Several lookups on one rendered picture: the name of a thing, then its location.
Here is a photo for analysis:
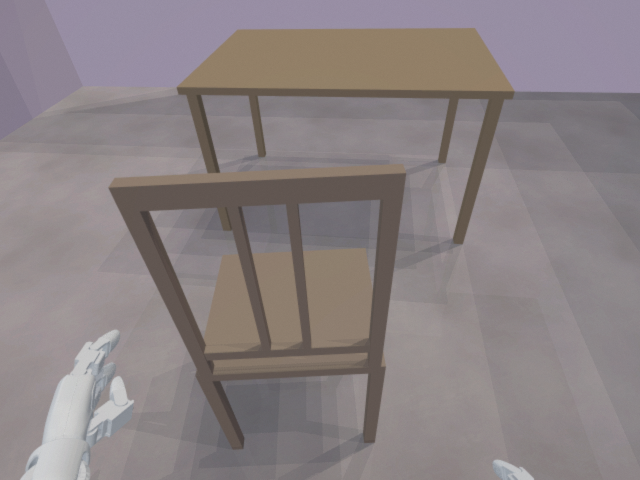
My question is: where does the table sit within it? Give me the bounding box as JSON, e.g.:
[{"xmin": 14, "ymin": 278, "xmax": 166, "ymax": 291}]
[{"xmin": 177, "ymin": 28, "xmax": 515, "ymax": 244}]

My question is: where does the robot left hand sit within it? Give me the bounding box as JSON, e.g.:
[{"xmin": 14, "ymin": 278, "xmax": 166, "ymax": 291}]
[{"xmin": 42, "ymin": 330, "xmax": 134, "ymax": 448}]

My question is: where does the chair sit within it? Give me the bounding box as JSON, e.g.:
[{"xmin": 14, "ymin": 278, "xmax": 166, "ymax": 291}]
[{"xmin": 108, "ymin": 164, "xmax": 406, "ymax": 450}]

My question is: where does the left robot forearm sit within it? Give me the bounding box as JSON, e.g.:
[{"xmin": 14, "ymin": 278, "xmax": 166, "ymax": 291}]
[{"xmin": 20, "ymin": 438, "xmax": 90, "ymax": 480}]

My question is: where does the robot right hand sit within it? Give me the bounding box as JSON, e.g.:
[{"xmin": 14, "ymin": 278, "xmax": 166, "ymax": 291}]
[{"xmin": 493, "ymin": 460, "xmax": 534, "ymax": 480}]

